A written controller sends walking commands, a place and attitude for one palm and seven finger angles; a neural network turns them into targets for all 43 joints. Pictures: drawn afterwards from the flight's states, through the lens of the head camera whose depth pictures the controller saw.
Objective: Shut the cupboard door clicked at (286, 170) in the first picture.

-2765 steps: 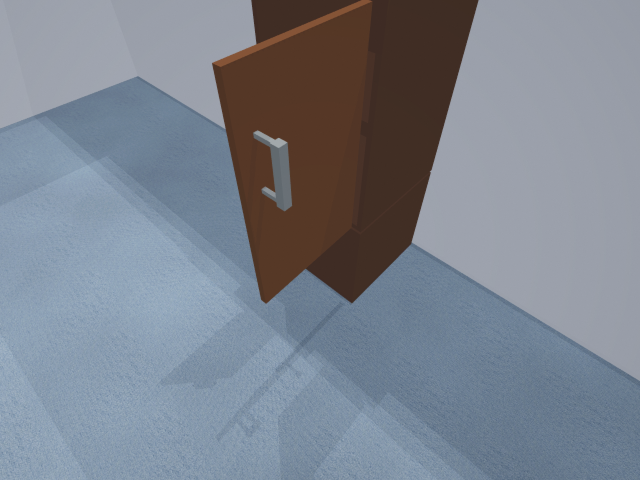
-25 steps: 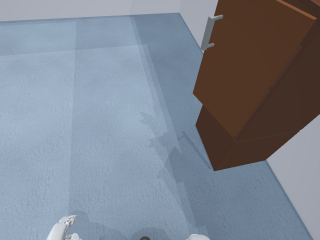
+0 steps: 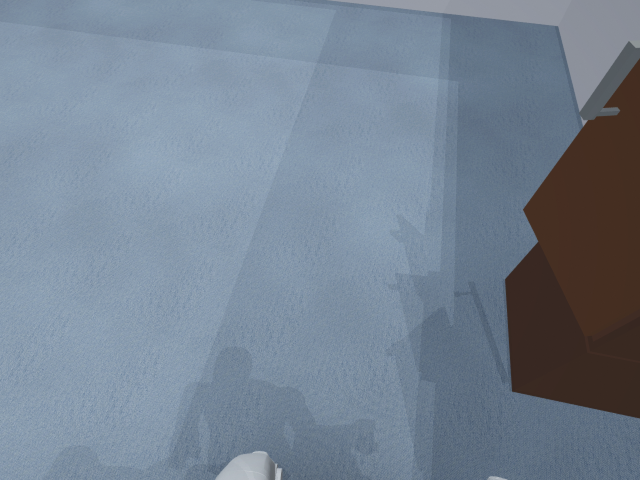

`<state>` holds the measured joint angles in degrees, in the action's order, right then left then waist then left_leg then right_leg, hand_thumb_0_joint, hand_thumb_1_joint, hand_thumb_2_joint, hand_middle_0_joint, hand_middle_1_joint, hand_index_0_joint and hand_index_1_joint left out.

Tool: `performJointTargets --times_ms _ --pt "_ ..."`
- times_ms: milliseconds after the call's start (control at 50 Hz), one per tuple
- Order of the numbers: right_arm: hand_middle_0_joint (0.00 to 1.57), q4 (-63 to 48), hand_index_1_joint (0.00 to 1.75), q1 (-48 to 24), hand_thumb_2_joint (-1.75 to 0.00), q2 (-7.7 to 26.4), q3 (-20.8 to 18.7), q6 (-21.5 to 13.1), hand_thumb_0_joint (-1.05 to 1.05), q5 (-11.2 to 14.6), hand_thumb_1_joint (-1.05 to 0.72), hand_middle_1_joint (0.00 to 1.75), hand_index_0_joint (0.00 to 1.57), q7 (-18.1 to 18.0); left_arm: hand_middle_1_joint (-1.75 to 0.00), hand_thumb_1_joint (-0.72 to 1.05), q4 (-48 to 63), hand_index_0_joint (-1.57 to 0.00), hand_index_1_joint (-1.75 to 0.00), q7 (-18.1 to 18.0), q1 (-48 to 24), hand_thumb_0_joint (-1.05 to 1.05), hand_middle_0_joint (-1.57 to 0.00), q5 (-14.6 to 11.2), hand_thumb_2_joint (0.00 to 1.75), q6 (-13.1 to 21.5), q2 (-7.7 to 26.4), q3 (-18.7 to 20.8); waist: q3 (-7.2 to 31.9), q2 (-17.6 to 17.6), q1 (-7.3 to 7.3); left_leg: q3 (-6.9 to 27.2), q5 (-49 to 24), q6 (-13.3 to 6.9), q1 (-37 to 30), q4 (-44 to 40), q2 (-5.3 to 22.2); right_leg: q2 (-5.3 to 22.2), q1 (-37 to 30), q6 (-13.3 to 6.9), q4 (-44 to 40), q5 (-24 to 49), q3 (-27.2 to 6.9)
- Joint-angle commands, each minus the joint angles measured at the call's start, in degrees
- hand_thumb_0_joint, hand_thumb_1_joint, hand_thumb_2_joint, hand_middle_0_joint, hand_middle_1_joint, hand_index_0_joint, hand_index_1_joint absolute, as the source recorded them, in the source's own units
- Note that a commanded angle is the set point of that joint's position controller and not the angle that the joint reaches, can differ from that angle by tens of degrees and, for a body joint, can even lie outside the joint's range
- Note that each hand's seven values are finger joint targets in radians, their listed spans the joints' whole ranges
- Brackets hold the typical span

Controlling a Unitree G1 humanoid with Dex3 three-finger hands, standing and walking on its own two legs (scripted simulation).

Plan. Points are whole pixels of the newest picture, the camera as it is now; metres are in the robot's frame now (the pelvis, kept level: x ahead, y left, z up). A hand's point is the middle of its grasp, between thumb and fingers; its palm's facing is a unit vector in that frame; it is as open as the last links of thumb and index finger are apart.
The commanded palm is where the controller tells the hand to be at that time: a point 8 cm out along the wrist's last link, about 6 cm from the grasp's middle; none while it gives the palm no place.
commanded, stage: walk to a spot facing it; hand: left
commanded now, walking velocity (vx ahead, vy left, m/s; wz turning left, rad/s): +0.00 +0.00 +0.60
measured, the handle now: (622, 82) +0.73 -0.46 +0.07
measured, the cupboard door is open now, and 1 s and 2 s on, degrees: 17 17 17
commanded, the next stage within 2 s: turn to face it in 1.44 s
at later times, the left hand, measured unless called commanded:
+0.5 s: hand out of the picture +0.10 +0.21 -0.15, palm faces +0.31 -0.91 -0.27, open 7.4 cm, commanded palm none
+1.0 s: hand (102, 430) +0.18 +0.33 -0.16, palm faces +0.55 -0.81 -0.21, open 7.4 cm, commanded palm none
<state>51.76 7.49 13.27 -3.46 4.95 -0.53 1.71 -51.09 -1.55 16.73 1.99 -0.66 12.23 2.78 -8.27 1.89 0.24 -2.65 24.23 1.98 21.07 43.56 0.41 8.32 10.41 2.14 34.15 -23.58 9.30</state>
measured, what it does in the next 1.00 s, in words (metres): walks ahead, turning left: left foot, then right foot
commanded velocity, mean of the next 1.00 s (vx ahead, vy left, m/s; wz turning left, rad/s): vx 0.31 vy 0.00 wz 0.51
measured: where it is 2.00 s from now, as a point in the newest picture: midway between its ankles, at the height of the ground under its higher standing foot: (232, 340)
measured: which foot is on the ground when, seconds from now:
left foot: up 0.00-0.02, down 0.04-0.36, up 0.38-0.74, down 0.76-1.00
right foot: down 0.00-0.04, up 0.06-0.36, down 0.38-0.76, up 0.78-1.00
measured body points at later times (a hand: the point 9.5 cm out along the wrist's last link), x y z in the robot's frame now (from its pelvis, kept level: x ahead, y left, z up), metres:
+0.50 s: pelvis +0.08 +0.00 +0.00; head +0.11 -0.01 +0.45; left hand +0.08 +0.26 -0.13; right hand +0.21 -0.24 -0.15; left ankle +0.02 +0.11 -0.64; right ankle +0.11 -0.12 -0.73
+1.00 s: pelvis +0.23 +0.12 +0.01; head +0.26 +0.16 +0.46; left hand +0.15 +0.37 -0.14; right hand +0.41 -0.04 -0.13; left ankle +0.19 +0.19 -0.73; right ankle +0.34 +0.00 -0.66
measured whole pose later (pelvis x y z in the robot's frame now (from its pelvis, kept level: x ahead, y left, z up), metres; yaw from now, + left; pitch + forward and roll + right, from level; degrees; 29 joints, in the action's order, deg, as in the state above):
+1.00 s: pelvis +0.23 +0.12 +0.01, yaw +33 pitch +1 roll +0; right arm 53.8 13.3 9.9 -1.7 -2.4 -1.2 -0.3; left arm -53.2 1.2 12.2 2.2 0.3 12.9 4.3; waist -4.4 1.8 0.1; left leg -3.5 13.8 -5.0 14.1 26.9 -3.2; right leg 8.1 32.9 2.8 60.3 -14.7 2.2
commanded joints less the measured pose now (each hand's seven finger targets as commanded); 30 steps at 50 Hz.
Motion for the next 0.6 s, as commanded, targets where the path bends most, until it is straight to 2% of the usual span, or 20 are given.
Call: performJointTargets --times_ms 0,20,40,60,100,180,260,280,300,320,340,360,380,400,420,440,460,480,520,580 --pt "0.20 -3.3 0.30 7.5 -0.90 11.6 -2.7 -3.7 0.00 -1.0 -0.90 0.30 0.20 -0.6 -0.30 0.90 4.3 -0.20 -0.30 -0.4 3.5 0.00 -0.20 -1.2 0.90 0.4 10.3 3.6 17.5 -5.2 -4.00 10.4 -32.2 -6.1 -25.0 -19.0 9.9 4.2 9.2 -0.1 19.4 27.9 0.4" --pt "0.20 -2.4 0.30 11.6 -0.90 16.4 -4.0 -3.6 0.00 -0.7 -0.90 0.30 0.20 -1.1 -0.30 0.90 7.0 -0.20 -0.30 -0.2 1.1 0.00 -0.20 -1.2 0.90 0.5 6.0 2.0 19.1 -20.1 -5.93 27.5 -62.4 -15.5 -30.7 -18.3 24.0 -2.1 22.6 2.3 30.7 -15.2 -1.8" --pt "0.20 -1.0 0.30 13.8 -0.90 15.5 -3.7 -3.2 0.00 -0.4 -0.90 0.30 0.20 -1.7 -0.30 0.90 7.9 -0.20 -0.30 -0.8 -3.4 0.00 -0.20 -0.7 0.90 -0.5 7.5 2.1 18.4 -12.6 -7.25 23.9 -57.2 -16.8 -26.9 -17.7 23.7 -1.2 23.3 1.4 33.0 -14.7 -7.8" --pt "0.20 -1.7 0.30 11.7 -0.90 13.9 -3.3 -3.5 0.00 -0.9 -0.90 0.30 0.20 -2.5 -0.30 0.90 7.6 -0.20 -0.30 -0.8 -6.0 0.00 -0.20 -0.9 0.90 -0.6 6.3 2.4 15.5 -13.8 -6.42 22.8 -48.9 -15.3 -22.9 -18.1 19.7 -1.0 24.0 1.5 33.4 -11.4 -8.6" --pt "0.20 -3.5 0.30 5.2 -0.90 11.4 -2.2 -3.6 0.00 -1.3 -0.90 0.30 0.20 -2.9 -0.30 0.90 6.3 -0.20 -0.30 0.2 -6.0 0.00 -0.20 -0.8 0.90 -0.8 6.8 2.5 10.2 -12.7 -3.65 19.4 -30.2 -12.7 -16.1 -21.2 15.1 -1.2 23.3 1.9 31.6 -5.0 -8.8" --pt "0.20 -4.2 0.30 4.0 -0.90 11.8 -2.2 -4.3 0.00 -1.4 -0.90 0.30 0.20 -2.5 -0.30 0.90 5.8 -0.20 -0.30 2.0 -6.1 0.00 -0.20 -0.4 0.90 -0.4 6.7 2.5 6.4 -12.3 -2.49 20.0 -4.6 -11.9 -10.5 -26.3 11.2 -3.3 20.4 1.8 19.9 -2.2 -6.7" --pt "0.20 -4.8 0.30 2.5 -0.90 11.9 -2.5 -4.4 0.00 -1.6 -0.90 0.30 0.20 -2.1 -0.30 0.90 5.9 -0.20 -0.30 2.7 -4.4 0.00 -0.20 -0.2 0.90 0.5 6.1 2.5 5.2 -12.6 -0.99 21.3 4.3 -11.2 -3.8 -26.0 9.0 -6.5 11.6 1.6 7.2 1.6 -3.9" --pt "0.20 -4.8 0.30 2.2 -0.90 11.7 -2.6 -4.4 0.00 -1.5 -0.90 0.30 0.20 -2.0 -0.30 0.90 5.4 -0.20 -0.30 2.8 -2.5 0.00 -0.20 -0.2 0.90 0.9 6.6 2.6 5.6 -11.6 0.00 21.2 6.0 -10.6 -1.3 -24.3 8.1 -7.8 7.0 1.5 4.0 3.4 -3.2" --pt "0.20 -5.2 0.30 0.7 -0.90 11.2 -2.6 -4.3 0.00 -1.3 -0.90 0.30 0.20 -1.9 -0.30 0.90 4.2 -0.20 -0.30 2.8 1.2 0.00 -0.20 -0.1 0.90 1.2 7.1 3.0 6.0 -9.7 2.20 20.3 8.8 -9.8 4.8 -21.0 6.7 -8.2 -1.0 1.5 0.1 5.7 -2.9" --pt "0.20 -6.0 0.30 -0.7 -0.90 9.0 -2.2 -4.5 0.00 -0.9 -0.90 0.30 0.20 -1.8 -0.30 0.90 3.1 -0.20 -0.30 2.4 6.6 0.00 -0.20 0.1 0.90 1.8 9.1 3.8 6.4 -3.2 5.13 16.8 11.8 -7.8 13.4 -12.8 2.2 -5.2 -10.9 0.7 -6.7 1.6 -7.1" --pt "0.20 -7.2 0.30 0.5 -0.90 4.5 -1.1 -4.9 0.00 -0.1 -0.90 0.30 0.20 -1.6 -0.30 0.90 2.4 -0.20 -0.30 1.4 11.3 0.00 -0.20 1.0 0.90 2.7 14.5 4.7 9.2 13.2 7.32 7.9 13.5 -4.1 23.7 5.9 -4.9 10.6 -18.8 -3.9 -18.1 -15.0 -27.0" --pt "0.20 -8.4 0.30 -1.5 -0.90 4.5 -1.3 -5.0 0.00 -0.9 -0.90 0.30 0.20 -1.3 -0.30 0.90 2.9 -0.20 -0.30 1.1 11.5 0.00 -0.20 0.1 0.90 2.1 16.0 4.3 7.1 16.2 7.44 6.8 13.9 -3.2 25.6 21.3 -4.7 19.4 -12.9 -8.5 -26.4 -23.6 -40.3" --pt "0.20 -8.4 0.30 -0.6 -0.90 5.7 -1.9 -4.7 0.00 -1.3 -0.90 0.30 0.20 -1.0 -0.30 0.90 3.8 -0.20 -0.30 0.4 8.1 0.00 -0.20 0.0 0.90 2.3 14.6 4.5 5.6 12.5 4.42 8.7 9.6 -3.1 25.1 29.0 -1.3 21.3 -6.8 -10.8 -28.4 -30.1 -44.3" --pt "0.20 -7.6 0.30 -1.1 -0.90 5.9 -2.0 -4.8 0.00 -1.5 -0.90 0.30 0.20 -0.6 -0.30 0.90 4.4 -0.20 -0.30 0.2 3.4 0.00 -0.20 0.2 0.90 2.7 13.2 4.3 3.2 12.0 2.80 9.7 4.2 -2.9 26.0 32.1 1.4 20.4 -2.7 -11.2 -28.2 -28.4 -40.7" --pt "0.20 -6.6 0.30 -1.1 -0.90 5.6 -2.1 -4.5 0.00 -1.7 -0.90 0.30 0.20 0.0 -0.30 0.90 4.6 -0.20 -0.30 0.2 -0.5 0.00 -0.20 0.2 0.90 3.2 10.0 3.4 1.4 7.3 0.58 8.7 -1.9 -2.3 23.6 32.4 3.4 17.8 1.5 -9.6 -27.0 -20.3 -30.2" --pt "0.20 -5.3 0.30 0.3 -0.90 4.1 -1.8 -4.2 0.00 -1.6 -0.90 0.30 0.20 0.6 -0.30 0.90 4.4 -0.20 -0.30 0.4 -2.1 0.00 -0.20 0.1 0.90 3.8 8.3 3.0 3.1 4.8 -0.84 7.2 -6.0 -1.7 20.2 30.5 3.8 14.2 2.0 -7.9 -24.9 -9.0 -20.0" --pt "0.20 -4.7 0.30 1.6 -0.90 2.9 -1.6 -4.0 0.00 -1.3 -0.90 0.30 0.20 0.9 -0.30 0.90 4.0 -0.20 -0.30 0.5 -1.7 0.00 -0.20 -0.1 0.90 4.2 7.7 2.8 3.9 6.1 -1.22 5.4 -8.0 -1.4 18.4 28.4 3.9 12.2 1.3 -7.1 -23.8 -1.0 -13.1" --pt "0.20 -4.4 0.30 1.4 -0.90 2.2 -1.4 -4.0 0.00 -1.1 -0.90 0.30 0.20 1.1 -0.30 0.90 3.0 -0.20 -0.30 0.4 -0.6 0.00 -0.20 0.0 0.90 4.4 7.0 2.9 4.2 7.4 -0.95 3.8 -7.8 -1.4 17.7 24.4 3.9 11.2 -1.1 -6.9 -23.0 5.6 -9.2" --pt "0.20 -4.5 0.30 -0.3 -0.90 0.9 -1.0 -4.0 0.00 -1.0 -0.90 0.30 0.20 1.4 -0.30 0.90 1.1 -0.20 -0.30 0.5 2.7 0.00 -0.20 0.0 0.90 4.6 6.9 2.8 4.0 7.0 0.20 0.8 -7.9 -1.4 17.8 17.4 3.5 10.7 -5.3 -6.7 -21.5 16.1 -3.7" --pt "0.20 -5.2 0.30 -3.7 -0.90 -0.4 -0.2 -4.6 0.00 -0.9 -0.90 0.30 0.20 1.9 -0.30 0.90 -1.2 -0.20 -0.30 0.5 6.5 0.00 -0.20 0.0 0.90 4.7 7.8 3.0 4.0 6.9 2.00 -2.3 -7.5 -2.3 16.3 6.4 3.0 11.3 -10.6 -6.4 -18.8 26.3 0.3"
